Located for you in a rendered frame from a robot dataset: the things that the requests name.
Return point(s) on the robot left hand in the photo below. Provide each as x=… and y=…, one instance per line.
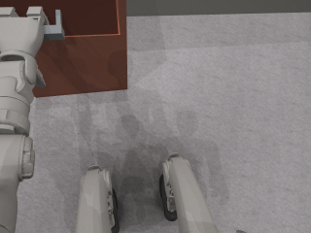
x=25, y=34

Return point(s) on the robot left shin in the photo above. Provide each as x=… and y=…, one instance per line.
x=109, y=200

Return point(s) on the cabinet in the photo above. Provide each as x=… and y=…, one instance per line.
x=85, y=63

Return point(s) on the robot left thigh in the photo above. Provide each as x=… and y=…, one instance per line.
x=93, y=213

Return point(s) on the robot left upper arm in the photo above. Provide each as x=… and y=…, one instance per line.
x=17, y=163

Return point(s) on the handle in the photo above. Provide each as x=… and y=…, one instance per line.
x=54, y=32

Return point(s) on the left robot forearm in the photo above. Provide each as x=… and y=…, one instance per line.
x=18, y=75

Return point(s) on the drawer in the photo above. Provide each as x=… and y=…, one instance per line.
x=78, y=17

